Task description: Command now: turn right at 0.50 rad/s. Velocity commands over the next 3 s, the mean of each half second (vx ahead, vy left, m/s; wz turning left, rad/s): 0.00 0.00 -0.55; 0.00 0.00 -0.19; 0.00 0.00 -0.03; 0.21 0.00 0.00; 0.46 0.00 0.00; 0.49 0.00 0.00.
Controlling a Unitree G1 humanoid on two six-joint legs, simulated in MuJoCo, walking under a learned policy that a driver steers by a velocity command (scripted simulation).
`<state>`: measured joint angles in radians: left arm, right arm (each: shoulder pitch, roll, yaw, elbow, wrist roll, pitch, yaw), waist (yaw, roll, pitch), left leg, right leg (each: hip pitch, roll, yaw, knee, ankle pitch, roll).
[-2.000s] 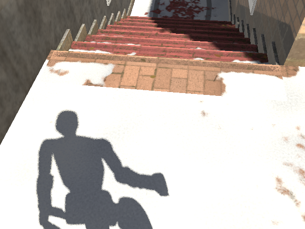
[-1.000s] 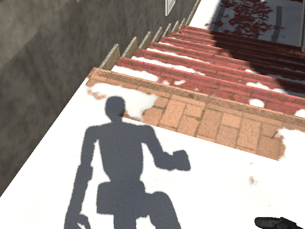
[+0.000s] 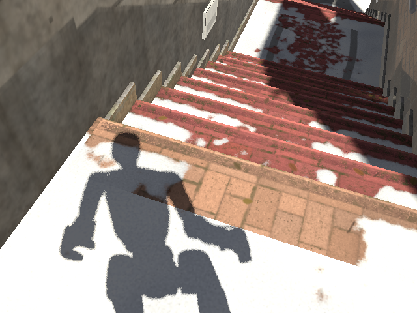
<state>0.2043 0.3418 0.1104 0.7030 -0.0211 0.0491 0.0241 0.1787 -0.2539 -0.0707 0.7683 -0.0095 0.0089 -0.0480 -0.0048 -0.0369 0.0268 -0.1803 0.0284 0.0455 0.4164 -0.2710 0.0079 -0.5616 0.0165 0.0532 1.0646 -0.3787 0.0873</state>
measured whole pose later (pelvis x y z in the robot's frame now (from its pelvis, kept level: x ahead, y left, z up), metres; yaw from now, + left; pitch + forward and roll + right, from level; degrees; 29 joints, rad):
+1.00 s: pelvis +0.02 -0.03 -0.01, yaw -21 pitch -1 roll +0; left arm 0.21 0.26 0.05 0.65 0.02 0.02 0.00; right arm 0.16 -0.24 -0.02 0.70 -0.01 -0.02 0.01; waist 0.00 0.00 0.03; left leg -0.24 0.00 -0.02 0.56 -0.31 -0.01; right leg -0.26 0.03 0.10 0.57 -0.30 0.01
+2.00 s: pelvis +0.09 -0.08 +0.00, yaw -21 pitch +2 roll +0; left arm 0.46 0.21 0.06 0.74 0.00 -0.09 -0.01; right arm 0.25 -0.27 -0.06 0.73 0.03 -0.07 0.01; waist 0.04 0.03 -0.02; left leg -0.53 0.02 -0.01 1.12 -0.37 0.05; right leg -0.12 0.03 0.02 0.42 -0.33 -0.04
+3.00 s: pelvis +0.60 -0.27 +0.00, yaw -21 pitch +2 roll +0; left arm 0.30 0.24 0.03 0.85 0.05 -0.09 -0.01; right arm 0.31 -0.24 -0.01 0.91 -0.09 -0.09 0.04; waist -0.01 0.01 -0.02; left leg -0.47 0.06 -0.05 1.10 -0.29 0.06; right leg -0.27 0.05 -0.06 0.34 -0.12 -0.08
